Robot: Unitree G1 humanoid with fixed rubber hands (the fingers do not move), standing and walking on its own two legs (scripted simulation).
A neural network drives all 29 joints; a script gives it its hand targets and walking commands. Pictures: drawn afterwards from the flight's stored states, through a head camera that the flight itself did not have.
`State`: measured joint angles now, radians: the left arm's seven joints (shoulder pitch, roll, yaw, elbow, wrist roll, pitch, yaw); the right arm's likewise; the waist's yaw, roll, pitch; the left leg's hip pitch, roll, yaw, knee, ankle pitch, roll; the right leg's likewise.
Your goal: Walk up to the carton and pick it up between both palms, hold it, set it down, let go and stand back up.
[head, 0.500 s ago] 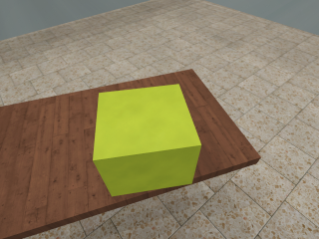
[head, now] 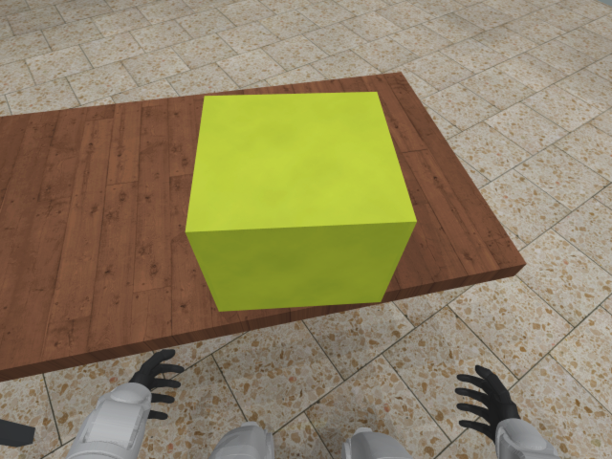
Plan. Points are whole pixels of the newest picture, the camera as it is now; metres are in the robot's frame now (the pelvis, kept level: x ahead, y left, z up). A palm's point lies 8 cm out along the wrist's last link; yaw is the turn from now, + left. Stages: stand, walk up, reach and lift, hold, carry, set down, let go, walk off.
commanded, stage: reach and lift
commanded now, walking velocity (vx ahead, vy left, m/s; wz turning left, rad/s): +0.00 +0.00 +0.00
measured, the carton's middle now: (296, 203) +0.48 +0.03 +0.01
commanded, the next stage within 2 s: none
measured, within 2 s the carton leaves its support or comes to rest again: neither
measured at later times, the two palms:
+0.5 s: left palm (115, 432) +0.17 +0.25 -0.06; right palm out of the picture +0.11 -0.22 -0.08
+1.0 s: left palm (119, 413) +0.19 +0.24 -0.04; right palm (489, 439) +0.16 -0.21 -0.05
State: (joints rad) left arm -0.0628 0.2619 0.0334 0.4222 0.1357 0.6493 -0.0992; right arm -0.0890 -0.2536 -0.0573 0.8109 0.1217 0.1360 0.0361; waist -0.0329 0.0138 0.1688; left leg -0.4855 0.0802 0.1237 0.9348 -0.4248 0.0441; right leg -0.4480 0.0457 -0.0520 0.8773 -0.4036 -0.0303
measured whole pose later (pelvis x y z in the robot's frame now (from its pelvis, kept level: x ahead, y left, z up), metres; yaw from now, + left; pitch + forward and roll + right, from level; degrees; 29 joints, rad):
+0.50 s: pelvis -0.01 -0.01 +0.02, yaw +1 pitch -2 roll +0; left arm 0.11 0.32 0.04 0.47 -0.01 0.34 -0.01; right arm 0.22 -0.07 -0.05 0.61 0.00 0.01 0.00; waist -0.04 -0.03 0.12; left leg -0.39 0.05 0.13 0.72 -0.30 0.04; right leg -0.37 0.03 -0.05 0.72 -0.31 -0.05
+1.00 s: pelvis +0.02 -0.02 +0.04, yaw +2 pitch -3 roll +0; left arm 0.09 0.30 0.00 0.70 -0.12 -0.08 0.01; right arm 0.20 -0.08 -0.01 0.73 0.06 -0.22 0.00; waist -0.01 -0.04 0.09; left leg -0.24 0.02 0.12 0.54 -0.25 0.03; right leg -0.22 0.01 -0.05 0.56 -0.28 -0.04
